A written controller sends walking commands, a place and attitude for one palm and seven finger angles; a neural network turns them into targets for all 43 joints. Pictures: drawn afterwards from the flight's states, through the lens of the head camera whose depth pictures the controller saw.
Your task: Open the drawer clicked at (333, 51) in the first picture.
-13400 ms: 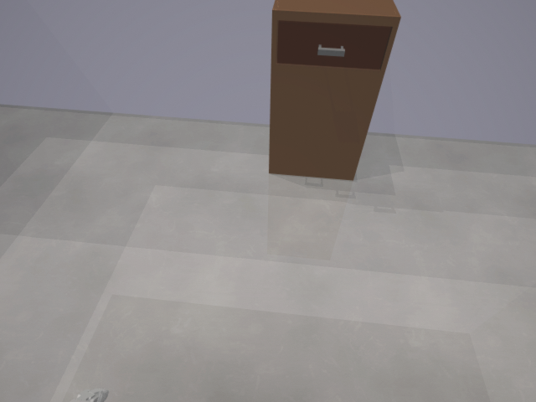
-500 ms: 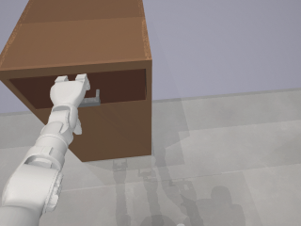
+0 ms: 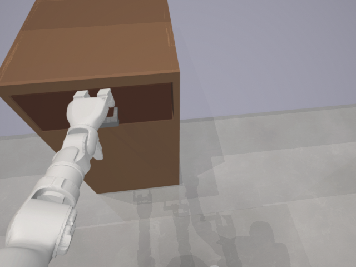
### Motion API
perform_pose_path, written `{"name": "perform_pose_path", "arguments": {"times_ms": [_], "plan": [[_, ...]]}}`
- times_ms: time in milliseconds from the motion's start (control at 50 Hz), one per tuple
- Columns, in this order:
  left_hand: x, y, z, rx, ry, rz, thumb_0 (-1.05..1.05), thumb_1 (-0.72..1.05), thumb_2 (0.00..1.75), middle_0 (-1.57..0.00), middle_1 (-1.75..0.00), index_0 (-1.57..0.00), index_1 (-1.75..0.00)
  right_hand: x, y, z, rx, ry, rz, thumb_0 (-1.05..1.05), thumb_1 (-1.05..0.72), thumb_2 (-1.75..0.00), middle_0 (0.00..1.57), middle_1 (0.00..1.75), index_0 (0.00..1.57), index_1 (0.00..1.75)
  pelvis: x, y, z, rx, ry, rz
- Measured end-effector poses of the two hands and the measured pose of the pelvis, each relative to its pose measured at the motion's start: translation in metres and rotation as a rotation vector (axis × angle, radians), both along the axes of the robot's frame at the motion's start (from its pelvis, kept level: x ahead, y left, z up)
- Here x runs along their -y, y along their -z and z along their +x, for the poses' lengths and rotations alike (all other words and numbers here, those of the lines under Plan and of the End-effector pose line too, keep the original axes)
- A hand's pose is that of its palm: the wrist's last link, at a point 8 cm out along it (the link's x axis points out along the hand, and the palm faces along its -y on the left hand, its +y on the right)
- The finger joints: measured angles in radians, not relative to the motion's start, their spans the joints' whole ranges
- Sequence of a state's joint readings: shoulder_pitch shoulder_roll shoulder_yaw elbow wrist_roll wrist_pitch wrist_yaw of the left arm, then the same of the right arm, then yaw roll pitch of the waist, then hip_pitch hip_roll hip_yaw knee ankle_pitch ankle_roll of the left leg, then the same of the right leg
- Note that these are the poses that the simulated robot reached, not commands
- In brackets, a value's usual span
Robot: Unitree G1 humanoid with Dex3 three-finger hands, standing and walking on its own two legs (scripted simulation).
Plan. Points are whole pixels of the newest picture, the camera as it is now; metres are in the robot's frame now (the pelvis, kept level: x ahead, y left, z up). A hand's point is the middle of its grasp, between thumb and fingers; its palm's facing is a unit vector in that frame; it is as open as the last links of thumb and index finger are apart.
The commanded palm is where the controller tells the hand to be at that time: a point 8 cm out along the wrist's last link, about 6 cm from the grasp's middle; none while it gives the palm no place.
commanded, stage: move the hooked fingers above the handle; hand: left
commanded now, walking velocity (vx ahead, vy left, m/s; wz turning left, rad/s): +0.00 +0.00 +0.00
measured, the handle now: (100, 117) +0.52 +0.21 -0.03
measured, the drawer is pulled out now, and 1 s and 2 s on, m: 0.00 0.00 0.00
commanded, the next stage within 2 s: lower the fingers behind the handle in 0.06 s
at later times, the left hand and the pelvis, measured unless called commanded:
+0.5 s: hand (96, 132) +0.45 +0.20 +0.00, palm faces -0.03 -0.02 -1.00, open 13.8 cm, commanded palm +0.43 +0.21 +0.06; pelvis -0.01 +0.00 -0.01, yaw +1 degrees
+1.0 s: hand (95, 134) +0.46 +0.21 -0.02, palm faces -0.04 -0.02 -1.00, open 13.9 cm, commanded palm +0.44 +0.21 +0.02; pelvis -0.01 +0.00 -0.02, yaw +0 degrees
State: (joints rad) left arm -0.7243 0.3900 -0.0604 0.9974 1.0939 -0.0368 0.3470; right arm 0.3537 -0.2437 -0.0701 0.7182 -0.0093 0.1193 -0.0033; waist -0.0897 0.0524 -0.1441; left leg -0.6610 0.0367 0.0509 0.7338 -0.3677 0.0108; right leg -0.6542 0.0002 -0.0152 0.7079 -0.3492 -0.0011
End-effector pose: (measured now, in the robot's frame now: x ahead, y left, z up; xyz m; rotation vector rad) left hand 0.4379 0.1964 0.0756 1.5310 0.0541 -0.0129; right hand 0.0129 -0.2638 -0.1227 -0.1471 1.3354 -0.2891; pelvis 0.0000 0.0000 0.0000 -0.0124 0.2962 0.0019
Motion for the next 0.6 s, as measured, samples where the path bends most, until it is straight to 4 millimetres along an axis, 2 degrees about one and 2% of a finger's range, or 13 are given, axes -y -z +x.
{"name": "perform_pose_path", "arguments": {"times_ms": [220, 340, 460, 600], "plan": [[-0.013, -0.005, -0.013, 0.012, -0.068, 0.041, 0.00, -0.49, 0.30, -0.32, -1.20, -0.32, -1.20, -0.003, 0.001, 0.015, 0.056, -0.025, 0.016, 0.01, -0.90, -0.90, 0.20, 0.30, 0.20, 0.30, 0.002, -0.002, -0.007, 0.022, -0.004, 0.004], [-0.013, 0.003, -0.015, -0.041, -0.042, 0.038, 0.00, -0.49, 0.30, -0.32, -1.20, -0.32, -1.20, 0.005, -0.003, 0.019, 0.077, -0.046, -0.021, 0.01, -0.90, -0.90, 0.20, 0.30, 0.20, 0.30, 0.004, 0.000, -0.011, 0.018, -0.015, 0.004], [-0.005, 0.013, -0.012, -0.003, 0.007, 0.014, 0.00, -0.49, 0.30, -0.32, -1.20, -0.32, -1.20, 0.014, -0.001, 0.012, 0.059, -0.050, -0.051, 0.01, -0.90, -0.90, 0.20, 0.30, 0.20, 0.30, 0.004, 0.007, -0.014, -0.013, -0.015, 0.001], [-0.008, 0.029, -0.006, 0.008, -0.046, 0.032, 0.00, -0.49, 0.30, -0.32, -1.20, -0.32, -1.20, 0.013, 0.007, -0.007, 0.007, -0.028, -0.042, 0.01, -0.90, -0.90, 0.20, 0.30, 0.20, 0.30, 0.004, 0.013, -0.015, -0.044, -0.009, -0.002]]}}
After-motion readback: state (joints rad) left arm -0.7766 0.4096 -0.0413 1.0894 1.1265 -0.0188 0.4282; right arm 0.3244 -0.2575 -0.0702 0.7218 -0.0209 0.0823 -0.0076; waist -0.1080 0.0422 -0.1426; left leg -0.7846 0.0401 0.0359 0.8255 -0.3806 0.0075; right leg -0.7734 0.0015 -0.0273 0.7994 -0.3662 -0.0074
